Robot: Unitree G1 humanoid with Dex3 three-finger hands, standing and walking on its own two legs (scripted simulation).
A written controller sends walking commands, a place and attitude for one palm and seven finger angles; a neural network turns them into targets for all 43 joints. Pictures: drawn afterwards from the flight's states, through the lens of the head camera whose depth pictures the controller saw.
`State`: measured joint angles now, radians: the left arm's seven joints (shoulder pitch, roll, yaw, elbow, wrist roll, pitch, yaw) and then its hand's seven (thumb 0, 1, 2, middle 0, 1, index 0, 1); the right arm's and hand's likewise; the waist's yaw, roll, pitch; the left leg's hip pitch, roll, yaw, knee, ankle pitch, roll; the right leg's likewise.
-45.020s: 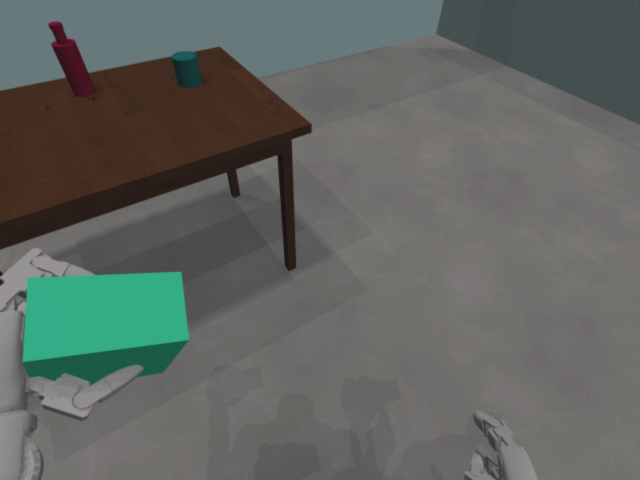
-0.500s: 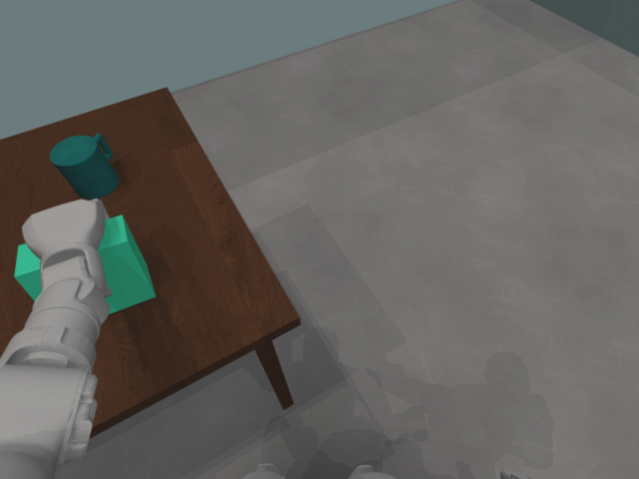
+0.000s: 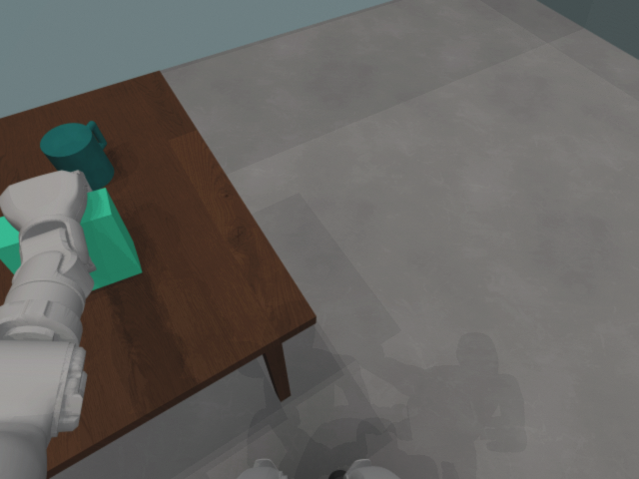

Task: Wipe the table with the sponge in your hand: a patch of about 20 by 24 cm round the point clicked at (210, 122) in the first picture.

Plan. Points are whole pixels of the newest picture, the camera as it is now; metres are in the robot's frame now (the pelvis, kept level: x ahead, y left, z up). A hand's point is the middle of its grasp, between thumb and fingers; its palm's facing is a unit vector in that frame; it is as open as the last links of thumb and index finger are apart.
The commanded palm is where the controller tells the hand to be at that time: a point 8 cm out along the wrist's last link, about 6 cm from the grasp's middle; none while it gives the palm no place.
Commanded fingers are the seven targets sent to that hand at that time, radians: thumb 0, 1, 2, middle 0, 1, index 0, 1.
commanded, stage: slide back across to the first lane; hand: left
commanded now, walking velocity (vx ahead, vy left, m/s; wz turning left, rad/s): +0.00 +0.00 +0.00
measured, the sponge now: (81, 256) +0.42 +0.33 -0.02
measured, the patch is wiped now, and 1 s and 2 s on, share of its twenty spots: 1.00 1.00 1.00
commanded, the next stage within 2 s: wipe back along the first lane in 0.50 s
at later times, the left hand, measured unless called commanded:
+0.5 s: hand (16, 238) +0.42 +0.39 +0.03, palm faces -0.10 -0.07 -0.99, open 10.6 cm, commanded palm +0.39 +0.38 +0.07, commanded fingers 0.00 0.10 1.30 -1.20 -1.60 -1.20 -1.60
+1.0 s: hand (6, 266) +0.38 +0.39 +0.02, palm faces -0.08 -0.04 -1.00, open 10.7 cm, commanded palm +0.35 +0.36 +0.06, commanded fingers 0.00 0.10 1.30 -1.20 -1.60 -1.20 -1.60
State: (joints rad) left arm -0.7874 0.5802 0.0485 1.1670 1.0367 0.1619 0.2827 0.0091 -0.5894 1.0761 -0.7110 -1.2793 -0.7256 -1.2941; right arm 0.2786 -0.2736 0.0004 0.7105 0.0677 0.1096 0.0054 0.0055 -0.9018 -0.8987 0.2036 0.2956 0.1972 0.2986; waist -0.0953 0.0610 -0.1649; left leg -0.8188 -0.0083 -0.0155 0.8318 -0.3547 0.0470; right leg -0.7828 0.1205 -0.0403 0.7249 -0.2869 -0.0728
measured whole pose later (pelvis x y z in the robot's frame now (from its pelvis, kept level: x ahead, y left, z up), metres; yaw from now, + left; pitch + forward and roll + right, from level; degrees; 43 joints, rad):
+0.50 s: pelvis +0.04 +0.05 +0.02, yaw +1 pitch +15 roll -4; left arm -0.60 0.53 0.07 1.00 1.03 0.14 0.28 0.01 -0.57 1.08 -0.67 -1.32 -0.69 -1.34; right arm 0.23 -0.27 -0.02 0.68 0.07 0.16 0.03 0.01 -0.90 -0.90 0.20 0.30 0.20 0.30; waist -0.04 0.04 -0.16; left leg -0.61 -0.06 0.00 0.71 -0.37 0.11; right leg -0.56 0.08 -0.01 0.60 -0.30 -0.02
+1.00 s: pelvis +0.04 +0.05 +0.02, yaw +2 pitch +13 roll -4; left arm -0.41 0.46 -0.04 0.76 1.00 0.23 0.29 0.00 -0.53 1.07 -0.62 -1.37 -0.64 -1.39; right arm 0.18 -0.25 -0.02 0.69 0.06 0.20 0.03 0.01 -0.90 -0.90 0.20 0.30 0.20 0.30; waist 0.01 0.06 -0.15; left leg -0.54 -0.08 -0.02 0.69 -0.36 0.11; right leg -0.49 0.06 -0.02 0.58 -0.31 -0.01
